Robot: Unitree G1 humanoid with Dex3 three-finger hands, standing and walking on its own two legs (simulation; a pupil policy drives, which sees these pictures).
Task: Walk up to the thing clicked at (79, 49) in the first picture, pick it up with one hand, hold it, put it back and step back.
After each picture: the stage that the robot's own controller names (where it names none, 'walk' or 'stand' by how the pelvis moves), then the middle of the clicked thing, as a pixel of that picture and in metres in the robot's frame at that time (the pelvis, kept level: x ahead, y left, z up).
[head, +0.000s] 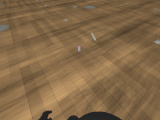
stand; (79, 48) +1.52 +0.31 -0.72
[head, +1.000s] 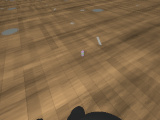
walk; (82, 53) +1.41 +0.32 -0.72
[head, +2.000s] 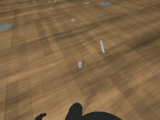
walk; (80, 64) +0.93 +0.28 -0.72
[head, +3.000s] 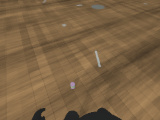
walk; (72, 85) +0.53 +0.22 -0.71
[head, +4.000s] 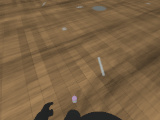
stand; (74, 99) +0.34 +0.18 -0.69
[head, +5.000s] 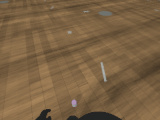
stand; (74, 103) +0.32 +0.19 -0.72
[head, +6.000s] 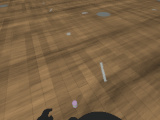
stand; (74, 104) +0.32 +0.19 -0.73
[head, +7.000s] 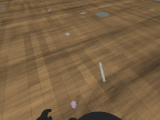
stand; (73, 104) +0.32 +0.20 -0.73
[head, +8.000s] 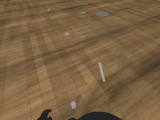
stand; (73, 105) +0.31 +0.20 -0.73
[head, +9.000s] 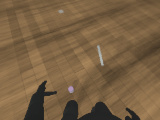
go down; (71, 89) +0.34 +0.19 -0.65
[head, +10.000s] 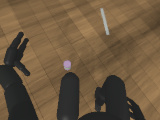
go down; (67, 65) +0.42 +0.19 -0.31
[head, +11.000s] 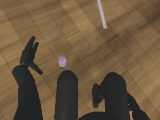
close in; (62, 62) +0.42 +0.19 -0.28
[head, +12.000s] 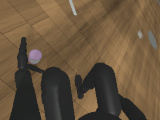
close; (34, 57) +0.42 +0.22 -0.23
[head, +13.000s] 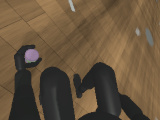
close; (31, 57) +0.41 +0.23 -0.23
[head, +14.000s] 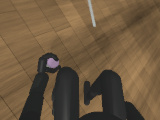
lift; (51, 63) +0.35 +0.23 -0.16
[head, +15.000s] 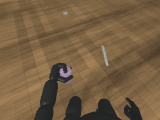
lift; (66, 75) +0.32 +0.17 +0.01
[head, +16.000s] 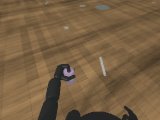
hold; (69, 76) +0.33 +0.16 +0.01
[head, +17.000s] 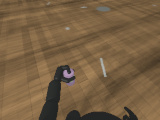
hold; (69, 77) +0.32 +0.16 +0.01
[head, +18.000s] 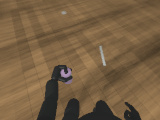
crouch; (67, 76) +0.33 +0.17 -0.05
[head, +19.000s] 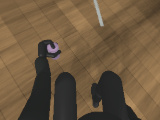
lower; (54, 51) +0.47 +0.21 -0.11
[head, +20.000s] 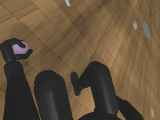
lower; (21, 51) +0.45 +0.25 -0.24
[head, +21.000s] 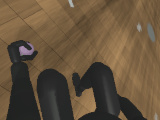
lower; (26, 52) +0.43 +0.24 -0.23
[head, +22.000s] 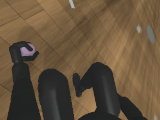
lower; (28, 52) +0.43 +0.24 -0.24
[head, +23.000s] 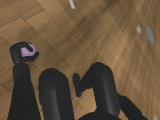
lower; (28, 53) +0.43 +0.24 -0.23
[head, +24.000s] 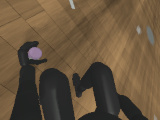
open; (33, 55) +0.42 +0.21 -0.24
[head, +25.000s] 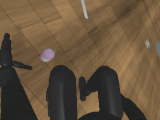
stand; (47, 55) +0.41 +0.20 -0.24
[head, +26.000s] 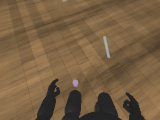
stand; (75, 83) +0.37 +0.15 -0.55
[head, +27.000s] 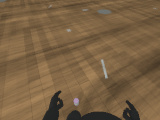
stand; (76, 101) +0.34 +0.14 -0.66
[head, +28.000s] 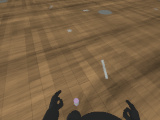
stand; (76, 101) +0.35 +0.15 -0.67
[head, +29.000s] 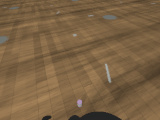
stand; (79, 103) +0.37 +0.14 -0.72
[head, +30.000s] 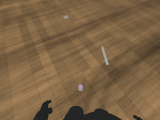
walk; (80, 87) +0.41 +0.10 -0.70
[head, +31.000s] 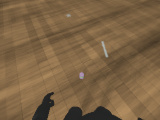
walk; (81, 75) +0.61 +0.13 -0.69
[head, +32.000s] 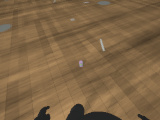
walk; (81, 63) +0.95 +0.23 -0.69
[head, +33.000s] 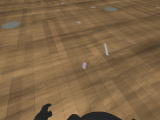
stand; (84, 65) +0.99 +0.14 -0.72
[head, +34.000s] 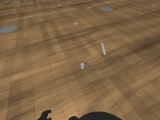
stand; (82, 66) +0.99 +0.18 -0.73
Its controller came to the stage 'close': yes
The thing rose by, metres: 0.72
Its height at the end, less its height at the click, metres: +0.00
